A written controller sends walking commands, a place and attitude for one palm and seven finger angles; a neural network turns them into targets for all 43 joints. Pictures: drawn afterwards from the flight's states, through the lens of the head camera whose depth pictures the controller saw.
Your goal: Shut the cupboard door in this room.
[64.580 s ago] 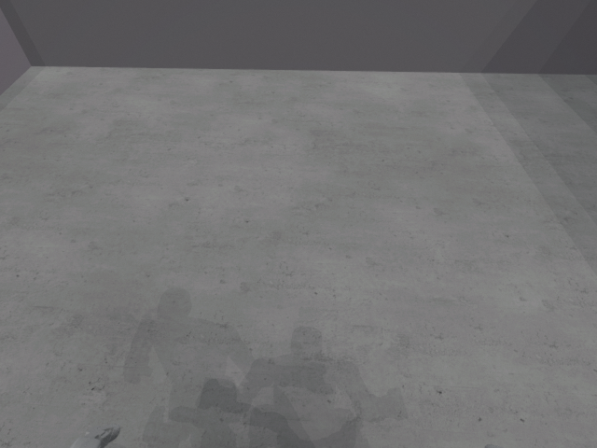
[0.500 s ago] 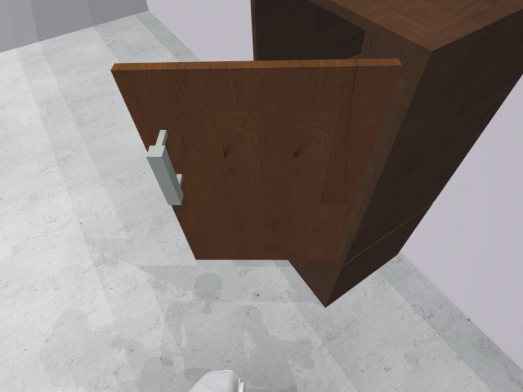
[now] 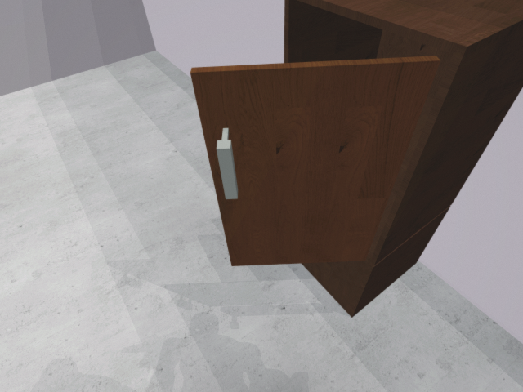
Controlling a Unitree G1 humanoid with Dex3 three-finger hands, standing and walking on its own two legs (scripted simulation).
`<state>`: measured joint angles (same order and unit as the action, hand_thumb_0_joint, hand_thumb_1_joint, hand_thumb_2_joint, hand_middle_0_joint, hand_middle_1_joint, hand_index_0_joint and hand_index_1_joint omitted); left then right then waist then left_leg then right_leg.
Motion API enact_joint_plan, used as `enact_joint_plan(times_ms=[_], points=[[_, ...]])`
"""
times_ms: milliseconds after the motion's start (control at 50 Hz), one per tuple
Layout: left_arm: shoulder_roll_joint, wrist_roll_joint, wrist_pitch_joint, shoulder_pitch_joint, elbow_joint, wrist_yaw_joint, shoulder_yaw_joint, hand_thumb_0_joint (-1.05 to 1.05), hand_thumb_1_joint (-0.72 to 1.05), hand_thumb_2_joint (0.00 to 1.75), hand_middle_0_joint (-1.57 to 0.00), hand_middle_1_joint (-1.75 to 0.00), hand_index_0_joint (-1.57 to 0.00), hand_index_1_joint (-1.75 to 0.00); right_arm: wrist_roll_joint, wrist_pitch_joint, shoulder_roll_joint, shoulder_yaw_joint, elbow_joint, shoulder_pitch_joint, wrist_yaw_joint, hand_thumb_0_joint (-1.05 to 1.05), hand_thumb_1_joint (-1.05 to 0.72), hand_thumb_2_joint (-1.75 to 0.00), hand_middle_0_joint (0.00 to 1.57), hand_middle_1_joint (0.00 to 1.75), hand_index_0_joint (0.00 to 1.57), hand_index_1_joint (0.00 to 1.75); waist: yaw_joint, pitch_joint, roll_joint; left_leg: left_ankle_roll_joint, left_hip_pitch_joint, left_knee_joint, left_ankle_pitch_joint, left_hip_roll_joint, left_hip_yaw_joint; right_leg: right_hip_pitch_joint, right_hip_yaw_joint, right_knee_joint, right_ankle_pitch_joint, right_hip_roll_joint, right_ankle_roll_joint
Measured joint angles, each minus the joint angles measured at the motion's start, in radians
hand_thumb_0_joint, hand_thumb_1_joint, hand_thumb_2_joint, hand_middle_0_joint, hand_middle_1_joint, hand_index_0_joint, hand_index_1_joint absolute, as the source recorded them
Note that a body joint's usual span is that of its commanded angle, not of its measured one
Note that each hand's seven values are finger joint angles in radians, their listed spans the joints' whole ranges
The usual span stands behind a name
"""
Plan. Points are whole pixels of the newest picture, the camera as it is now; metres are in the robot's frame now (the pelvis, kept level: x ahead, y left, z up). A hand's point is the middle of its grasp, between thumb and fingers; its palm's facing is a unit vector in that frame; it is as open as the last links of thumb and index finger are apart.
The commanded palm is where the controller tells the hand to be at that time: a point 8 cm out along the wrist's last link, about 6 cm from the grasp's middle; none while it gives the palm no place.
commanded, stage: come to a stop and stand still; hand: left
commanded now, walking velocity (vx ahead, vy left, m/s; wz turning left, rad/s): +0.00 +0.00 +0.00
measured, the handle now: (228, 163) +0.49 +0.10 +0.08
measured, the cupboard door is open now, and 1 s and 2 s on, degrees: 56 56 56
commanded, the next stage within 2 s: look again from close up in 1.42 s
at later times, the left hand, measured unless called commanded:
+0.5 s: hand out of the picture +0.01 +0.19 -0.16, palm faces +0.00 -0.98 -0.20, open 7.4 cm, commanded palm none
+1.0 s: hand out of the picture +0.05 +0.16 -0.16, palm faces +0.01 -0.98 -0.21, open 7.3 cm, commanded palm none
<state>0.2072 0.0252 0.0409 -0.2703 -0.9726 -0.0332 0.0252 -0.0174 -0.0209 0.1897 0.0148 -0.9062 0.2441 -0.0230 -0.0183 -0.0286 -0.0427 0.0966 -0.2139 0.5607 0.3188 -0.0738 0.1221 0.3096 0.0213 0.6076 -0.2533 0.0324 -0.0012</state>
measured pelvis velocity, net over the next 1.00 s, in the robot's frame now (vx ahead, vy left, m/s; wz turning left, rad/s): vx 0.05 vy -0.01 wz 0.00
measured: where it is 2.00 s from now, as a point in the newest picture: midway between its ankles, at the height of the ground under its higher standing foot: outside the picture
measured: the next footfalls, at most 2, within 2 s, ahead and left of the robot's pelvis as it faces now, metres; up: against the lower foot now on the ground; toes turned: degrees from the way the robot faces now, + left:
none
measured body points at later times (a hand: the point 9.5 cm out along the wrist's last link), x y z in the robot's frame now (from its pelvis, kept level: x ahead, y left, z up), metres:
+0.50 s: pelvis +0.01 +0.02 +0.01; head +0.02 +0.02 +0.46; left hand +0.02 +0.25 -0.14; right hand -0.01 -0.20 -0.15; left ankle +0.00 +0.06 -0.73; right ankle +0.04 -0.13 -0.73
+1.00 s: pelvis +0.05 -0.01 +0.01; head +0.07 -0.01 +0.46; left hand +0.05 +0.22 -0.15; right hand +0.06 -0.23 -0.15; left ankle +0.00 +0.06 -0.73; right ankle +0.04 -0.13 -0.73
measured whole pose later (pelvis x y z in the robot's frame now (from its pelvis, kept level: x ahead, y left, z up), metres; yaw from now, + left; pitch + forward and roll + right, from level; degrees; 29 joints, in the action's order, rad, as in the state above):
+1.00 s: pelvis +0.05 -0.01 +0.01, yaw +0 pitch +0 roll +0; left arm 0.15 0.02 0.00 -0.26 -1.10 -0.04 -0.01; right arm -0.01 0.03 0.16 -0.01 -1.10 0.26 -0.04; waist 0.00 -0.05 0.00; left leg 0.07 -0.09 0.39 0.30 -0.06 0.10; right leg 0.20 0.03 0.48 -0.26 0.00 0.00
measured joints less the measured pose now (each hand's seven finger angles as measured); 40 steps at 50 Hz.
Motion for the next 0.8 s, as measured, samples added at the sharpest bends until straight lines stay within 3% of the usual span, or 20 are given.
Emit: enact_joint_plan(times_ms=[60,240,660,800], points=[[-0.026,-0.001,-0.010,-0.003,-0.003,0.006,-0.018,0.01,0.91,0.89,-0.20,-0.29,-0.19,-0.30,0.000,0.003,0.017,0.000,-0.025,0.018,0.002,-0.01,-0.94,-0.89,0.20,0.29,0.21,0.30,0.015,-0.004,-0.023,0.008,0.007,-0.050,-0.034,-0.005,-0.001,-0.009,0.000,-0.050,0.025,0.002,-0.008],[-0.046,-0.002,-0.014,-0.001,-0.034,0.007,-0.035,0.01,0.91,0.89,-0.20,-0.29,-0.20,-0.30,0.000,0.019,0.001,-0.019,-0.108,0.100,0.004,0.00,-0.92,-0.90,0.20,0.29,0.20,0.30,0.033,0.001,0.024,0.026,0.037,-0.153,-0.095,-0.029,0.001,-0.023,0.026,-0.113,0.055,0.008,0.012],[-0.070,-0.008,-0.026,-0.011,-0.129,-0.004,-0.039,0.01,0.92,0.89,-0.20,-0.29,-0.20,-0.30,0.005,0.049,-0.041,-0.032,-0.174,0.053,-0.018,0.00,-0.92,-0.90,0.20,0.29,0.20,0.30,0.021,-0.010,0.036,0.017,0.097,-0.190,-0.068,-0.026,-0.009,-0.076,0.023,-0.137,0.028,0.005,-0.029],[-0.070,-0.008,-0.028,-0.003,-0.134,-0.007,-0.036,0.01,0.92,0.89,-0.20,-0.29,-0.20,-0.30,0.007,0.053,-0.033,-0.028,-0.182,0.033,-0.021,0.00,-0.92,-0.90,0.20,0.29,0.20,0.30,0.018,-0.018,0.035,0.004,0.112,-0.181,-0.046,-0.014,-0.014,-0.089,0.017,-0.126,0.005,-0.007,-0.024]])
